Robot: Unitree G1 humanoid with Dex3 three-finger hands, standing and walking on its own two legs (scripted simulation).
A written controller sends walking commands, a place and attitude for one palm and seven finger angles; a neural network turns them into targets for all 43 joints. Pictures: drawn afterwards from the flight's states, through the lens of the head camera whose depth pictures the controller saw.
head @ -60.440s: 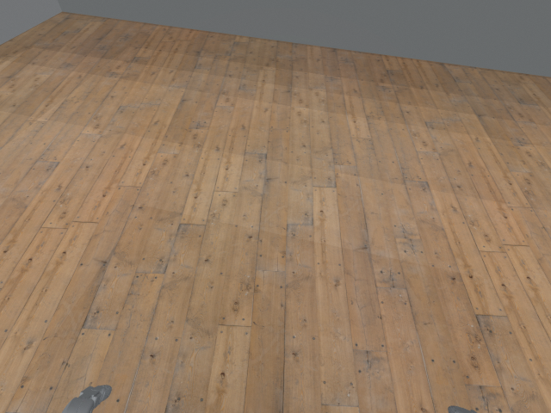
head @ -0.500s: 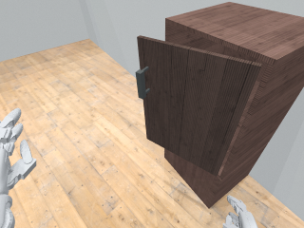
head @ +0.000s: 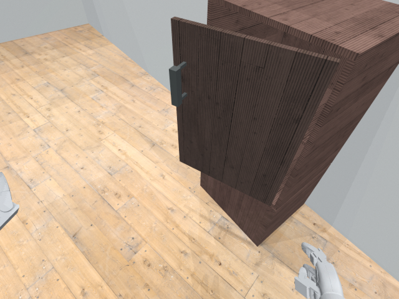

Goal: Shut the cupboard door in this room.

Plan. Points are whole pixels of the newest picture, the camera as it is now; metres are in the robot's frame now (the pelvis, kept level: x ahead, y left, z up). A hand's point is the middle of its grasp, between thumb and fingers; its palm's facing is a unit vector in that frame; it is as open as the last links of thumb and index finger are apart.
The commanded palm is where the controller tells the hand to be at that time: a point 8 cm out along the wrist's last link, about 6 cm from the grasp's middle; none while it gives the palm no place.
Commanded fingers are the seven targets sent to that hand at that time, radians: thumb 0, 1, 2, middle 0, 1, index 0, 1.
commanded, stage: step back with the hand held close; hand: left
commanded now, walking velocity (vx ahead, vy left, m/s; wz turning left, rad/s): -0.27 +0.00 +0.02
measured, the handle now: (180, 83) +0.68 +0.11 +0.07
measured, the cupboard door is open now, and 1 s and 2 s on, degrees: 20 20 20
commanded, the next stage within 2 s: stop stepping back and stand still in 0.94 s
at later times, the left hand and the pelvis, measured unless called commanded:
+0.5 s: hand out of the picture +0.11 +0.29 +0.18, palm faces +0.53 -0.70 -0.48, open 7.4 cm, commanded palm +0.05 +0.31 +0.19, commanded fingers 0.00 0.90 0.90 -0.20 -0.30 -0.20 -0.30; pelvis -0.07 +0.00 -0.02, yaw +3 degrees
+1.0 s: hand out of the picture -0.01 +0.31 +0.18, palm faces +0.59 -0.67 -0.45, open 7.4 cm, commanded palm -0.07 +0.32 +0.19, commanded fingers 0.00 0.90 0.90 -0.20 -0.30 -0.20 -0.30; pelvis -0.17 +0.00 -0.01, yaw +8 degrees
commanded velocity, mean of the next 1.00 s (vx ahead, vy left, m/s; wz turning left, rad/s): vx -0.37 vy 0.00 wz -0.07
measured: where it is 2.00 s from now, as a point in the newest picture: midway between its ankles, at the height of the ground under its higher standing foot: outside the picture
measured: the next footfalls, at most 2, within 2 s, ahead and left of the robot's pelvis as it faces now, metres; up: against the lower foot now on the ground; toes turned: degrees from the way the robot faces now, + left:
right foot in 0.44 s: +0.01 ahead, -0.14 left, +0.00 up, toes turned +6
right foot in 0.98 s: -0.15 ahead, -0.14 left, +0.00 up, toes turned +9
